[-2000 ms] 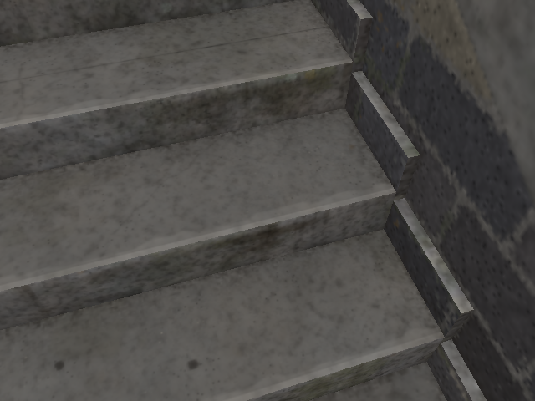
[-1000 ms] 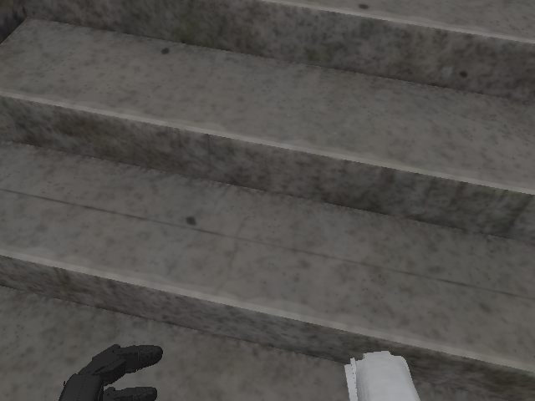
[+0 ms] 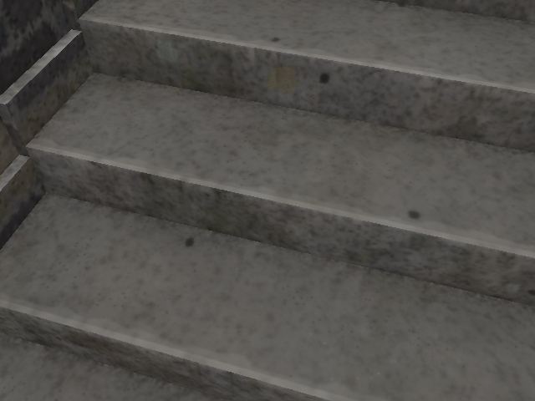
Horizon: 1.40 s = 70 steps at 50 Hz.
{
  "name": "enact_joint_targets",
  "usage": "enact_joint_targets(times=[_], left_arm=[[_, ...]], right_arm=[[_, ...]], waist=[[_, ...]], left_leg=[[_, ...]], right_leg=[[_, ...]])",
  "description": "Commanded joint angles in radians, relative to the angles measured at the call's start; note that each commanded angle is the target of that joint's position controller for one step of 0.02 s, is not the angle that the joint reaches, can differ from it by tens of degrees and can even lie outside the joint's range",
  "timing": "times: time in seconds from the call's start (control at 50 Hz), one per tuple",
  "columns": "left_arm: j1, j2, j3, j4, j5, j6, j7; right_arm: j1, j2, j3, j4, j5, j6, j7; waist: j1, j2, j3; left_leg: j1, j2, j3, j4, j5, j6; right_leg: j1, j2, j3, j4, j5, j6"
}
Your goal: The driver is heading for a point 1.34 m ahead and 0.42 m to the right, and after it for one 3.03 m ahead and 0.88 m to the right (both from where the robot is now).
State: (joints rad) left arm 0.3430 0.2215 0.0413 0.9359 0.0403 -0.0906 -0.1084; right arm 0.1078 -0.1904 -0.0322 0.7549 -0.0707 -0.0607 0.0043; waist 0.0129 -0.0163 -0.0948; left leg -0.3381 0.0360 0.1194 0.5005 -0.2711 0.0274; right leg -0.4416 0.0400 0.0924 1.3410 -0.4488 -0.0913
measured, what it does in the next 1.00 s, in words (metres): climbs, turning right: right foot 0.15 m higher, then left foot 0.15 m higher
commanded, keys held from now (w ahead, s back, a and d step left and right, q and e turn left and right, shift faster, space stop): w+e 0.94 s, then w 0.06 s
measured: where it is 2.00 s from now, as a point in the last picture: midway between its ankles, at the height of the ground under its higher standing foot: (467, 95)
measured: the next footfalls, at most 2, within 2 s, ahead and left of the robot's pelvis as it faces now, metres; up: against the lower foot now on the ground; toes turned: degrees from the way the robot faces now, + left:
right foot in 0.26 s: +0.25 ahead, -0.08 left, +0.15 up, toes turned -7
left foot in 0.72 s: +0.58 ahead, +0.05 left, +0.31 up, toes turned -20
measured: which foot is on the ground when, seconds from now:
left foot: down 0.00-0.32, up 0.34-0.70, down 0.72-1.00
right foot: up 0.00-0.24, down 0.26-0.74, up 0.76-1.00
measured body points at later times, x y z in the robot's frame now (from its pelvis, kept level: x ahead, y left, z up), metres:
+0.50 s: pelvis +0.24 -0.01 +0.13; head +0.23 -0.01 +0.58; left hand +0.20 +0.22 -0.03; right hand +0.37 -0.27 +0.03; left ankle +0.29 +0.15 -0.35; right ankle +0.21 -0.08 -0.58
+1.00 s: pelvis +0.51 -0.02 +0.29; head +0.50 -0.02 +0.74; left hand +0.78 +0.10 +0.18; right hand +0.36 -0.19 +0.13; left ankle +0.54 +0.06 -0.43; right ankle +0.48 -0.18 -0.22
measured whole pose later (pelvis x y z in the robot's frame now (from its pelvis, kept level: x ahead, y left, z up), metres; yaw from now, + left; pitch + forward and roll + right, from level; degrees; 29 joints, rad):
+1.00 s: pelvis +0.51 -0.02 +0.29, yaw -33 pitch +6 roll +3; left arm 0.10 0.25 0.02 0.94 0.03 -0.06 -0.10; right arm 0.40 -0.17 0.01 1.10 -0.08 -0.06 0.01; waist -0.03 -0.05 -0.15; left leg -0.36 0.01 0.24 0.62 -0.36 0.05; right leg -1.14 -0.03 0.14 1.81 0.00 -0.23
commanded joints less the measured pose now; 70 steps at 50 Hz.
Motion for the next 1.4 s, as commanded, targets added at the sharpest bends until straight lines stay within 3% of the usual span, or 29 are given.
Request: enact_joint_targets(times=[0.02, 0.08, 0.16, 0.24, 0.28, 0.3, 0.32, 0.34, 0.36, 0.44, 0.5, 0.58, 0.64, 0.68, 0.72, 0.74, 0.76, 0.78, 0.8, 0.84, 0.88, 0.96, 1.08, 1.2, 1.24, 1.3, 1.36, 1.38, 1.4], left_arm=[[-0.128, -0.069, -0.020, -0.124, -0.030, -0.006, 0.008], [-0.241, -0.159, -0.079, -0.265, -0.012, 0.056, 0.003], [-0.435, 0.009, -0.076, -0.398, -0.043, 0.100, 0.007], [-0.222, 0.021, -0.081, -0.308, -0.032, 0.147, -0.011], [-0.090, 0.047, -0.057, -0.272, -0.038, 0.145, 0.034], [0.074, 0.112, -0.031, -0.211, -0.055, 0.148, 0.065], [0.296, 0.165, -0.010, -0.110, -0.046, 0.146, 0.095], [0.328, 0.207, 0.012, -0.086, -0.008, 0.129, 0.070], [0.274, 0.163, 0.009, -0.021, 0.016, 0.094, 0.063], [-0.005, -0.110, -0.080, 0.114, 0.027, 0.017, 0.027], [0.005, -0.047, -0.074, 0.084, 0.049, -0.008, 0.033], [0.272, -0.018, -0.079, 0.195, 0.091, -0.016, 0.039], [0.121, 0.022, -0.071, 0.079, 0.002, -0.033, 0.015], [0.079, 0.114, -0.048, 0.033, -0.022, -0.049, 0.007], [0.084, 0.210, 0.010, 0.020, -0.035, -0.067, 0.003], [0.129, 0.102, 0.004, 0.033, 0.005, -0.069, 0.003], [0.270, -0.066, -0.030, 0.035, 0.053, -0.061, -0.017], [0.126, 0.014, 0.005, 0.082, 0.010, -0.035, -0.027], [0.064, 0.017, 0.013, 0.086, -0.014, -0.028, -0.018], [0.001, -0.012, 0.007, 0.070, 0.001, -0.008, 0.022], [-0.082, -0.079, -0.021, 0.032, 0.006, 0.017, 0.024], [-0.196, -0.070, -0.055, -0.011, -0.020, 0.024, 0.001], [-0.388, -0.052, -0.082, -0.092, -0.024, 0.035, 0.027], [-0.711, -0.062, -0.116, -0.277, -0.027, 0.093, 0.040], [-0.879, -0.101, -0.131, -0.337, -0.001, 0.148, 0.016], [-0.702, -0.053, -0.086, -0.275, 0.006, 0.144, -0.007], [-0.418, -0.025, -0.071, -0.192, 0.007, 0.100, 0.024], [-0.252, 0.007, -0.070, -0.165, -0.047, 0.098, 0.034], [-0.017, 0.064, -0.040, -0.081, -0.014, 0.108, 0.054]], right_arm=[[0.500, -0.035, -0.015, 0.233, -0.054, 0.013, 0.019], [0.313, 0.096, 0.056, 0.299, -0.025, 0.015, 0.056], [-0.015, -0.119, 0.018, 0.191, -0.070, -0.017, 0.058], [0.138, -0.351, -0.046, 0.186, 0.039, -0.069, 0.071], [0.239, -0.301, -0.050, 0.196, -0.017, -0.032, 0.090], [0.333, -0.216, -0.036, 0.167, -0.105, -0.014, 0.104], [0.319, -0.166, -0.017, 0.135, -0.142, 0.007, 0.151], [0.264, -0.175, -0.033, 0.154, -0.044, 0.033, 0.169], [0.194, -0.095, -0.014, 0.121, 0.010, 0.028, 0.145], [0.061, 0.005, 0.057, 0.034, -0.013, 0.026, 0.052], [-0.069, -0.020, 0.058, -0.022, 0.037, 0.011, 0.029], [-0.288, -0.015, 0.093, -0.100, 0.018, -0.005, 0.015], [-0.488, 0.029, 0.114, -0.204, 0.009, 0.035, 0.009], [-0.352, 0.031, 0.108, -0.182, 0.025, 0.036, 0.035], [-0.157, -0.142, 0.042, -0.111, 0.046, 0.029, 0.032], [0.107, -0.183, 0.022, -0.039, 0.026, 0.019, 0.019], [0.310, -0.224, 0.016, 0.023, 0.012, 0.017, 0.015], [0.405, -0.224, 0.014, 0.065, -0.010, 0.012, 0.003], [0.283, -0.226, 0.011, 0.091, 0.018, -0.010, 0.009], [0.140, 0.001, 0.051, 0.160, 0.041, -0.014, 0.015], [0.067, 0.151, 0.084, 0.205, 0.043, -0.015, -0.005], [0.081, 0.090, 0.056, 0.235, -0.016, -0.036, 0.010], [0.453, 0.061, 0.077, 0.397, -0.099, -0.020, 0.034], [0.649, 0.115, 0.112, 0.503, -0.102, -0.033, 0.059], [0.588, 0.098, 0.113, 0.482, -0.055, -0.035, 0.104], [0.543, -0.039, 0.092, 0.426, 0.017, -0.080, 0.096], [0.535, -0.149, 0.028, 0.374, 0.014, -0.089, 0.073], [0.610, -0.091, 0.035, 0.374, -0.024, -0.095, 0.093], [0.548, -0.053, 0.031, 0.346, -0.024, -0.085, 0.111]], waist=[[-0.109, 0.107, 0.023], [0.026, 0.042, 0.069], [0.145, 0.019, 0.012], [0.178, 0.132, -0.045], [0.142, 0.257, -0.121], [0.127, 0.085, -0.299], [0.173, -0.128, -0.388], [0.217, -0.177, -0.201], [0.145, -0.125, 0.007], [-0.091, 0.050, 0.023], [-0.060, -0.065, 0.025], [0.048, 0.011, 0.019], [0.036, -0.045, 0.067], [-0.050, -0.172, 0.039], [-0.116, -0.135, -0.081], [-0.148, 0.018, -0.342], [-0.143, 0.379, -0.531], [-0.243, 0.329, -0.226], [-0.171, 0.228, 0.007], [-0.056, -0.013, -0.026], [0.024, 0.003, -0.013], [0.037, -0.020, 0.002], [-0.071, 0.033, 0.081], [-0.114, 0.025, 0.127], [-0.088, 0.099, 0.126], [0.010, 0.176, 0.069], [0.079, 0.243, -0.141], [0.102, 0.139, -0.329], [0.193, 0.001, -0.355]], left_leg=[[0.564, 0.407, -0.380, -0.120, 0.469, 0.283], [0.223, 0.285, -0.150, -0.244, 0.231, 0.198], [-0.375, 0.142, 0.087, -0.569, 0.186, 0.189], [0.315, 0.306, 0.088, -0.275, 1.758, 0.190], [0.479, 0.328, 0.087, 0.008, 1.995, 0.274], [0.149, 0.267, 0.042, 0.329, 1.875, 0.252], [-0.211, 0.132, -0.039, 0.631, 0.898, 0.187], [-0.504, -0.069, -0.221, 1.120, 0.280, 0.147], [-0.786, -0.096, -0.336, 1.438, 0.275, 0.149], [-0.913, -0.026, -0.288, 1.543, 0.248, 0.201], [-0.794, -0.004, -0.126, 1.528, 0.050, 0.140], [-1.045, 0.018, -0.158, 1.384, -0.035, 0.134], [-0.528, 0.043, -0.016, 0.923, -0.218, 0.032], [-0.226, -0.042, 0.052, 0.913, -0.060, -0.005], [-0.164, -0.129, 0.009, 0.549, -0.075, 0.044], [0.219, 0.008, -0.301, 0.447, 0.310, 0.186], [0.601, 0.315, -0.980, 0.068, 0.063, 0.433], [0.371, 0.318, -1.207, -0.112, -0.536, 0.352], [0.152, 0.294, -1.036, -0.103, -0.715, 0.276], [-0.019, 0.305, -0.671, -0.017, -0.300, 0.252], [-0.079, 0.255, -0.484, -0.066, -0.090, 0.208], [-0.085, 0.166, -0.097, -0.199, 0.036, 0.150], [0.343, 0.254, -0.140, -0.254, 0.148, 0.222], [0.406, 0.256, -0.065, -0.402, 0.228, 0.205], [0.082, 0.247, 0.019, -0.551, 0.296, 0.215], [0.258, 0.253, 0.094, -0.408, 1.051, 0.218], [0.329, 0.249, 0.070, -0.097, 1.616, 0.108], [0.015, 0.179, -0.034, 0.142, 1.383, 0.081], [-0.230, 0.057, -0.103, 0.387, 0.726, 0.055]], right_leg=[[-0.994, 0.013, 0.036, 1.060, 0.020, -0.161], [-0.991, -0.038, 0.015, 1.004, -0.013, -0.261], [-0.361, -0.107, -0.183, 0.331, 0.219, -0.138], [-0.400, 0.033, -0.254, -0.074, 0.042, -0.038], [-0.284, 0.139, -0.239, -0.348, 0.093, -0.060], [0.149, 0.122, 0.017, -0.331, 0.396, -0.174], [0.457, -0.016, 0.433, -0.687, 0.310, -0.303], [0.359, -0.134, 0.781, -0.972, -0.076, -0.315], [0.264, -0.165, 0.746, -0.953, -0.204, -0.243], [-0.001, -0.059, 0.323, -0.866, 0.093, -0.155], [-0.168, -0.033, 0.243, -0.981, 0.168, -0.148], [0.118, -0.088, 0.361, -0.960, 0.068, -0.123], [-0.264, -0.146, 0.372, -1.206, 0.120, -0.178], [-0.243, -0.212, 0.359, -1.178, 0.855, -0.208], [0.152, -0.184, 0.261, -0.893, 1.624, -0.129], [0.065, -0.102, 0.244, -0.499, 1.412, -0.064], [-0.383, 0.120, 0.224, -0.156, 0.388, -0.025], [-0.617, 0.099, 0.301, 0.397, 0.372, -0.028], [-0.729, 0.047, 0.234, 0.492, 0.483, -0.045], [-0.636, -0.013, 0.150, 0.553, 0.513, -0.092], [-0.650, -0.057, 0.143, 0.598, 0.463, -0.139], [-0.693, -0.100, 0.043, 0.432, 0.442, -0.154], [-1.224, -0.070, 0.074, 0.774, 0.338, -0.211], [-1.200, -0.187, -0.114, 0.345, 0.430, -0.191], [-0.735, -0.198, -0.189, 0.182, 0.256, -0.167], [-0.484, -0.057, -0.300, 0.043, 0.110, -0.125], [0.007, -0.033, -0.225, -0.135, 0.448, -0.159], [0.436, -0.100, 0.023, -0.261, 0.378, -0.215], [0.649, -0.183, 0.294, -0.558, 0.278, -0.250]])
Keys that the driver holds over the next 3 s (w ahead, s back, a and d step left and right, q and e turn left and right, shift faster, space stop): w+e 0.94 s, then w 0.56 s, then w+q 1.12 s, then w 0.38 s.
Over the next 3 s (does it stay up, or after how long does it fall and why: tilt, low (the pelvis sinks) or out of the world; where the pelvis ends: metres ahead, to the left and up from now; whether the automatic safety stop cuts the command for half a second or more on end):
stays up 1.47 -0.56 0.77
